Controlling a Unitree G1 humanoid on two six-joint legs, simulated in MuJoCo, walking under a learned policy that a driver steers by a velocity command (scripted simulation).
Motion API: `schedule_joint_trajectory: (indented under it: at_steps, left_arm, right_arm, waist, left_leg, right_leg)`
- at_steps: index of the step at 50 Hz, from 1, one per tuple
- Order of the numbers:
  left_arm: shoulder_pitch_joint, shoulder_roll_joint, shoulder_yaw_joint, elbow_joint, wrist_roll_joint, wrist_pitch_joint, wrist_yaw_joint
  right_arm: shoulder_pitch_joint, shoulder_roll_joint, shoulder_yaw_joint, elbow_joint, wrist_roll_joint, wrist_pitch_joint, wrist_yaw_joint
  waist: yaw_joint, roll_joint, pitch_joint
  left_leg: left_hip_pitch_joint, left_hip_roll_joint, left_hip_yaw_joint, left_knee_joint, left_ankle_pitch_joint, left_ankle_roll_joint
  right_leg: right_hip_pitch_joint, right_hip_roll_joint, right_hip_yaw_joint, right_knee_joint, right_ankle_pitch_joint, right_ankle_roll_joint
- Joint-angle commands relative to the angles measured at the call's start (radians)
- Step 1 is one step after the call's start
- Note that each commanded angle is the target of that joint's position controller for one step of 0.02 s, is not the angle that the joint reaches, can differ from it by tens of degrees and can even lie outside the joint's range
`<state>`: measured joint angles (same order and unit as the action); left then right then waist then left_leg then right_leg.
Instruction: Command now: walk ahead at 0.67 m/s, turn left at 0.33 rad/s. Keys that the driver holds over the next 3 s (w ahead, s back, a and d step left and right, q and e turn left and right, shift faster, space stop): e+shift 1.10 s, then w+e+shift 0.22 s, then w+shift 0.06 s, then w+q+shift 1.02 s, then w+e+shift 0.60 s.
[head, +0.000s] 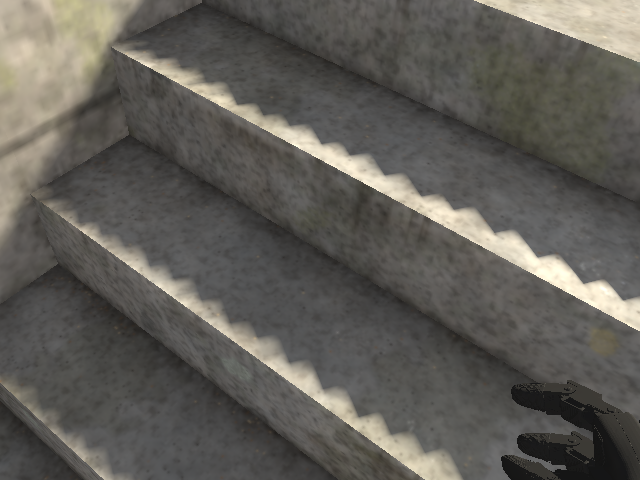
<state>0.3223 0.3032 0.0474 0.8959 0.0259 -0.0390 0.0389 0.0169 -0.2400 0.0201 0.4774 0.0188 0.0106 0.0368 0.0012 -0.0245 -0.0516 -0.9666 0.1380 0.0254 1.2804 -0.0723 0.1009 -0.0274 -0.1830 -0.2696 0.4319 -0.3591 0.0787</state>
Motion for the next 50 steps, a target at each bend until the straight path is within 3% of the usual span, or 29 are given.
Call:
schedule_joint_trajectory:
  at_steps: [1,2,3,4,5,6,7,8,9,11,13,15,17,19,21,22,23,24,25,26,28,29,34,39,43,45,47,49,50]
  left_arm:
    - [-0.165,0.222,0.037,-0.149,-0.024,0.018,-0.007]
    - [-0.153,0.146,0.013,-0.175,-0.035,0.012,-0.018]
    - [-0.149,0.070,-0.015,-0.160,-0.043,-0.005,-0.021]
    - [-0.143,-0.049,-0.030,-0.170,0.010,-0.047,-0.040]
    - [0.061,-0.122,-0.041,-0.111,-0.018,-0.100,-0.043]
    - [-0.039,-0.060,-0.022,-0.097,-0.066,-0.114,-0.043]
    - [-0.149,-0.084,-0.028,-0.166,-0.078,-0.100,-0.027]
    - [-0.279,-0.149,-0.061,-0.219,-0.064,-0.079,-0.021]
    - [-0.350,-0.198,-0.085,-0.279,-0.053,-0.054,-0.040]
    - [-0.326,-0.186,-0.085,-0.316,-0.059,-0.013,-0.063]
    - [-0.324,-0.166,-0.092,-0.376,-0.059,0.018,-0.057]
    - [-0.366,-0.133,-0.097,-0.420,-0.041,0.038,-0.024]
    - [-0.396,-0.140,-0.109,-0.437,-0.010,0.048,-0.005]
    - [-0.323,-0.159,-0.091,-0.402,-0.027,0.045,0.003]
    - [-0.067,-0.081,-0.061,-0.338,-0.004,0.066,0.019]
    - [-0.057,-0.042,-0.041,-0.344,-0.001,0.074,0.016]
    - [-0.133,0.030,-0.013,-0.315,-0.006,0.109,0.023]
    - [-0.092,0.092,0.020,-0.318,0.008,0.143,0.034]
    - [-0.176,0.148,0.030,-0.366,0.061,0.135,0.009]
    - [-0.198,0.120,0.011,-0.373,0.062,0.120,-0.014]
    - [-0.296,-0.021,-0.015,-0.323,-0.034,0.106,-0.012]
    - [-0.321,-0.058,-0.017,-0.310,-0.047,0.108,-0.002]
    - [-0.229,-0.037,0.002,-0.360,-0.005,0.086,0.043]
    - [-0.231,-0.039,-0.006,-0.460,-0.013,0.110,0.067]
    - [-0.312,-0.058,0.004,-0.546,-0.031,0.122,0.071]
    - [-0.203,-0.036,0.035,-0.546,-0.058,0.143,0.076]
    - [-0.041,-0.050,0.042,-0.508,-0.070,0.125,0.036]
    - [0.116,-0.029,0.035,-0.446,-0.042,0.090,0.007]
    - [0.149,-0.019,0.010,-0.448,-0.017,0.065,0.002]
  right_arm:
    - [0.245,-0.111,-0.063,0.034,0.024,-0.037,0.014]
    - [0.304,-0.163,-0.098,0.085,0.014,-0.047,0.013]
    - [0.345,-0.117,-0.086,0.141,-0.033,-0.048,0.017]
    - [0.380,-0.194,-0.080,0.180,-0.101,-0.042,0.002]
    - [0.521,-0.277,-0.091,0.198,-0.157,-0.052,-0.003]
    - [0.611,-0.272,-0.107,0.227,-0.156,-0.044,0.009]
    - [0.599,-0.319,-0.139,0.290,-0.093,-0.035,0.011]
    - [0.542,-0.215,-0.111,0.325,-0.048,-0.023,-0.005]
    - [0.463,-0.112,-0.077,0.347,-0.049,-0.020,-0.026]
    - [0.337,-0.014,-0.033,0.330,-0.066,-0.043,-0.061]
    - [0.214,-0.026,-0.017,0.320,-0.079,-0.046,-0.079]
    - [0.108,-0.071,-0.015,0.298,-0.105,-0.024,-0.068]
    - [0.061,-0.145,-0.038,0.299,-0.071,-0.005,-0.075]
    - [0.186,-0.291,-0.076,0.339,-0.063,0.006,-0.080]
    - [0.102,-0.341,-0.098,0.271,-0.022,0.009,-0.076]
    - [0.081,-0.300,-0.093,0.248,0.017,0.016,-0.071]
    - [0.166,-0.243,-0.090,0.216,-0.025,0.017,-0.073]
    - [0.092,-0.186,-0.072,0.191,-0.040,-0.009,-0.039]
    - [0.058,-0.068,-0.057,0.193,-0.022,-0.026,0.001]
    - [0.000,-0.058,-0.053,0.152,-0.021,-0.035,0.010]
    - [0.066,0.008,-0.025,0.124,-0.054,-0.034,0.002]
    - [0.094,0.009,-0.019,0.128,-0.066,-0.034,-0.004]
    - [-0.035,-0.033,-0.023,0.035,-0.070,-0.028,0.002]
    - [0.043,-0.051,-0.037,0.013,-0.028,0.002,-0.003]
    - [0.227,-0.028,-0.024,0.066,-0.045,0.020,-0.016]
    - [0.183,0.025,-0.011,0.080,-0.048,0.027,-0.026]
    - [-0.114,0.046,-0.006,0.084,-0.048,0.014,-0.021]
    - [-0.334,0.001,-0.002,0.005,-0.026,-0.003,-0.046]
    - [-0.305,-0.125,-0.047,-0.014,-0.051,-0.033,-0.079]
  waist:
    - [-0.167,-0.031,-0.141]
    - [-0.170,0.016,-0.120]
    - [-0.181,0.002,-0.047]
    - [-0.111,0.282,-0.023]
    - [-0.075,0.284,-0.364]
    - [-0.153,0.139,-0.436]
    - [-0.131,0.071,-0.344]
    - [-0.121,0.079,-0.235]
    - [-0.081,0.117,-0.150]
    - [-0.011,0.103,-0.104]
    - [0.076,0.087,-0.013]
    - [0.108,0.091,0.046]
    - [0.131,0.168,0.031]
    - [0.145,0.222,-0.132]
    - [0.171,0.313,-0.312]
    - [0.160,0.295,-0.298]
    - [0.028,0.112,-0.329]
    - [0.082,-0.139,-0.336]
    - [0.037,-0.162,-0.305]
    - [0.026,-0.102,-0.251]
    - [-0.089,-0.099,0.021]
    - [-0.117,-0.073,0.044]
    - [-0.026,-0.082,-0.033]
    - [-0.037,-0.122,-0.053]
    - [-0.080,-0.183,-0.037]
    - [-0.011,-0.030,-0.044]
    - [0.180,0.330,0.009]
    - [0.294,0.233,-0.002]
    - [0.299,0.183,-0.058]
  left_leg:
    - [0.645,-0.124,0.129,-0.579,-0.062,0.029]
    - [0.813,-0.132,0.102,-0.900,0.338,0.017]
    - [0.865,-0.067,0.014,-1.127,0.538,0.016]
    - [1.125,0.106,-0.098,-0.774,1.549,0.035]
    - [1.383,0.359,-0.347,-0.580,1.927,0.167]
    - [1.349,0.370,-0.406,-0.648,1.539,0.204]
    - [1.340,0.361,-0.394,-0.757,0.918,0.198]
    - [1.321,0.331,-0.382,-0.840,0.507,0.152]
    - [1.209,0.315,-0.327,-0.909,0.280,0.131]
    - [1.016,0.360,-0.240,-0.985,0.166,0.107]
    - [0.788,0.371,-0.064,-1.058,0.207,0.058]
    - [0.505,0.236,0.169,-1.152,0.236,0.038]
    - [0.433,0.079,0.352,-1.200,0.352,0.015]
    - [0.675,0.154,0.344,-1.059,1.227,0.075]
    - [0.991,0.239,0.282,-0.807,1.815,0.111]
    - [1.073,0.246,0.236,-0.638,1.645,0.102]
    - [0.807,0.237,0.226,-0.488,1.393,0.111]
    - [0.515,0.078,0.148,-0.206,0.297,0.045]
    - [0.332,-0.113,-0.073,0.262,-0.096,-0.048]
    - [0.246,-0.195,-0.203,0.518,-0.147,-0.076]
    - [0.216,-0.190,-0.156,0.485,-0.102,-0.091]
    - [0.244,-0.180,-0.131,0.437,-0.040,-0.090]
    - [0.295,-0.254,-0.128,0.368,0.021,-0.081]
    - [0.423,-0.290,-0.180,0.200,-0.047,-0.125]
    - [0.671,-0.250,-0.189,-0.461,-0.222,-0.066]
    - [0.692,-0.143,-0.246,-0.972,-0.086,0.015]
    - [0.658,-0.058,-0.064,-1.308,0.617,-0.031]
    - [0.814,-0.036,0.068,-1.114,1.350,-0.103]
    - [0.910,0.001,0.045,-0.807,1.977,-0.079]
  right_leg:
    - [0.011,-0.055,0.084,0.111,1.089,-0.212]
    - [-0.014,-0.021,0.076,0.326,1.031,-0.171]
    - [-0.115,0.043,0.114,0.620,0.673,-0.138]
    - [-0.606,0.224,0.175,1.256,-0.232,-0.060]
    - [-0.847,0.312,0.529,1.825,-0.261,-0.044]
    - [-0.944,0.322,0.524,2.052,-0.192,-0.031]
    - [-1.113,0.279,0.417,2.062,-0.150,-0.049]
    - [-1.265,0.228,0.360,2.077,-0.175,-0.055]
    - [-1.284,0.201,0.357,2.120,-0.205,-0.074]
    - [-1.250,0.171,0.360,2.239,-0.183,-0.092]
    - [-1.228,0.131,0.395,2.163,-0.131,-0.093]
    - [-1.017,0.144,0.271,1.809,-0.009,-0.074]
    - [-0.783,0.146,0.160,1.366,0.018,-0.096]
    - [-0.592,0.250,0.049,1.251,-0.149,-0.147]
    - [-0.535,0.297,0.130,1.082,-0.324,-0.154]
    - [-0.560,0.291,0.244,0.820,-0.345,-0.190]
    - [-0.407,0.303,0.365,0.844,-0.417,-0.237]
    - [-0.266,0.207,0.752,0.474,-0.346,-0.336]
    - [-0.321,0.201,1.102,0.117,-0.458,-0.394]
    - [-0.453,0.149,1.237,-0.032,-0.552,-0.372]
    - [-0.720,0.257,0.905,0.173,-0.441,-0.267]
    - [-0.763,0.292,0.796,0.254,-0.415,-0.239]
    - [-0.569,0.318,0.911,0.206,-0.265,-0.263]
    - [-0.586,0.300,1.003,0.222,-0.214,-0.265]
    - [-0.705,0.393,0.922,0.279,-0.145,-0.126]
    - [-0.601,0.458,0.843,0.601,-0.367,-0.036]
    - [-0.452,0.577,0.469,1.172,-0.218,0.007]
    - [-0.688,0.615,0.336,1.644,-0.462,0.016]
    - [-0.679,0.525,0.262,1.357,-0.498,-0.017]
